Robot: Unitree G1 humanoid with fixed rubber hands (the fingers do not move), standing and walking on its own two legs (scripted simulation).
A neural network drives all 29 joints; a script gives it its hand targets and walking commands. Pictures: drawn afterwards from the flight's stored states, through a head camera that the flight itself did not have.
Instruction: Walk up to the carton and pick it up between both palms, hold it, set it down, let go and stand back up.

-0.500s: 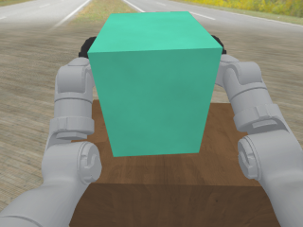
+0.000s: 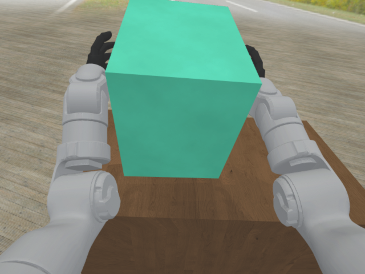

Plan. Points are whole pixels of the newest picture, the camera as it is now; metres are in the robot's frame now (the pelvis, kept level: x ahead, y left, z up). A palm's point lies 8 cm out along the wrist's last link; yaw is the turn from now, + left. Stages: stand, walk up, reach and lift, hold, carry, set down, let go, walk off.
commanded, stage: set down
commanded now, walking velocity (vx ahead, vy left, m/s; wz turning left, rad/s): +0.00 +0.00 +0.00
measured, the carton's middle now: (176, 90) +0.43 +0.00 +0.26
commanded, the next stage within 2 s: none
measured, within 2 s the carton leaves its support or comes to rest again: neither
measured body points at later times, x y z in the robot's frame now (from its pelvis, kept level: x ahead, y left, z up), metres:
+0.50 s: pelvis +0.00 +0.01 +0.00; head -0.06 +0.04 +0.44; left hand +0.42 +0.16 +0.27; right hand +0.40 -0.15 +0.25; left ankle +0.01 +0.11 -0.75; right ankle +0.00 -0.10 -0.75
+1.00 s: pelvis +0.00 +0.01 +0.00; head -0.04 +0.04 +0.45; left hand +0.43 +0.16 +0.24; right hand +0.41 -0.15 +0.22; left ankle +0.01 +0.11 -0.75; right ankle +0.00 -0.10 -0.75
